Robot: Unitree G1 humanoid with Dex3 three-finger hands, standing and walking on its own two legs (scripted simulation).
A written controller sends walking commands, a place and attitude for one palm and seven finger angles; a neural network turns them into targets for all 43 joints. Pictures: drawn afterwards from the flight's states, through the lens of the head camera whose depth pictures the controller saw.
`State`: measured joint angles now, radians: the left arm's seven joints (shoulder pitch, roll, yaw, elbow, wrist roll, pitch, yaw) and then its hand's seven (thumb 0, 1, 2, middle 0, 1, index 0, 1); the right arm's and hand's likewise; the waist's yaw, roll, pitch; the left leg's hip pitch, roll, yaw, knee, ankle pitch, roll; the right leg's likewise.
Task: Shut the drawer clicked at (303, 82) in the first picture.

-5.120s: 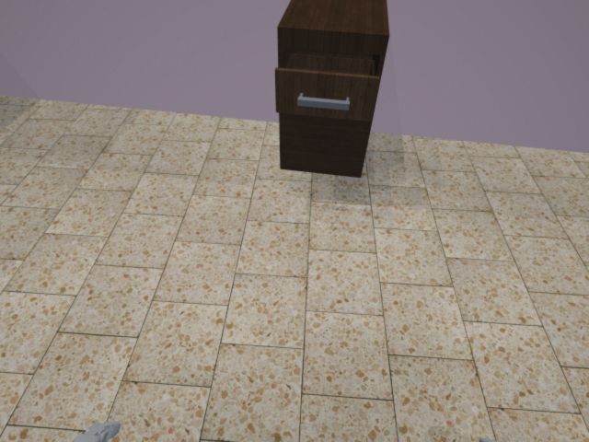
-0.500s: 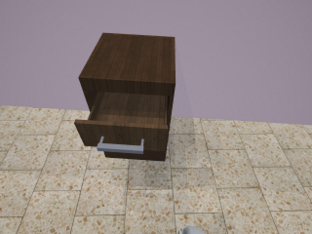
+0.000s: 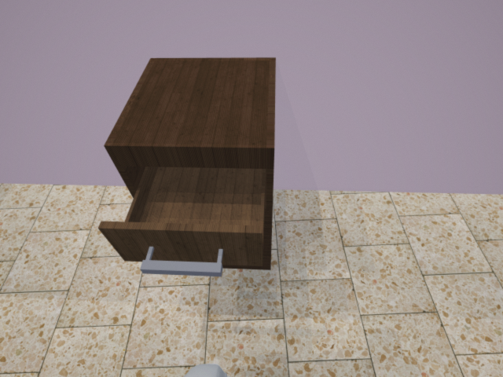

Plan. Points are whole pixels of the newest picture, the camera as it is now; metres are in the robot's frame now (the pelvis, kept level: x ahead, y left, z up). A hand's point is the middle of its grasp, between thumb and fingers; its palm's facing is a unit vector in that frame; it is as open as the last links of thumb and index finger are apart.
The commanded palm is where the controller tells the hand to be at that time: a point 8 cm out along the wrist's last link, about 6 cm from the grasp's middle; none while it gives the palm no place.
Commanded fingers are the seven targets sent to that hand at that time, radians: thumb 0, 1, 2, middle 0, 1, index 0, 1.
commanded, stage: come to a stop and stand still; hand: left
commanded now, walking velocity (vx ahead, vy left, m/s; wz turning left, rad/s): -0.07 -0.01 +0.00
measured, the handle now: (183, 259) +0.40 +0.22 -0.22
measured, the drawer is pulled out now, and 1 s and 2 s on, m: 0.20 0.20 0.20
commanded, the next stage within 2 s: look again from close up in 1.82 s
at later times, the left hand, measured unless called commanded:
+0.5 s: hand out of the picture -0.04 +0.21 -0.18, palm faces +0.02 -0.98 -0.18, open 7.4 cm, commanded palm none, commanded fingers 0.00 0.90 0.90 -0.20 -0.30 -0.20 -0.30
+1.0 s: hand out of the picture -0.07 +0.10 -0.18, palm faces +0.09 -0.98 -0.15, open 7.4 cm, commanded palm none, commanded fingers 0.00 0.90 0.90 -0.20 -0.30 -0.20 -0.30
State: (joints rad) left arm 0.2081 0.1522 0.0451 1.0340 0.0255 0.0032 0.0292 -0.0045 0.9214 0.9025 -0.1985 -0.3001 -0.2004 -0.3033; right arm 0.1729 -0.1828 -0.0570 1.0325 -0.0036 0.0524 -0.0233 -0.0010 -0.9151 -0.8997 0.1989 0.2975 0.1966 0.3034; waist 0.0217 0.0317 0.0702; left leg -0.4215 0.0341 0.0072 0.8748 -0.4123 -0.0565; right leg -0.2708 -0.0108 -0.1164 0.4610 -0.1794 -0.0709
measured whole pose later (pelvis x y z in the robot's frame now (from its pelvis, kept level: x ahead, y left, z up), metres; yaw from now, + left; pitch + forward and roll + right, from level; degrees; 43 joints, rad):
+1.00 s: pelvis -0.04 -0.04 +0.00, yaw +1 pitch -2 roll +0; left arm 0.33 0.08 0.01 1.16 0.00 -0.01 0.04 0.00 0.91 0.90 -0.20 -0.30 -0.20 -0.30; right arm 0.32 -0.12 -0.01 1.18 -0.01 0.02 -0.05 0.00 -0.91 -0.90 0.20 0.30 0.20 0.30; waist -0.01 0.02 0.04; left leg -0.22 0.10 -0.03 0.43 -0.18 -0.07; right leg -0.04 0.09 -0.07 0.38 -0.32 -0.10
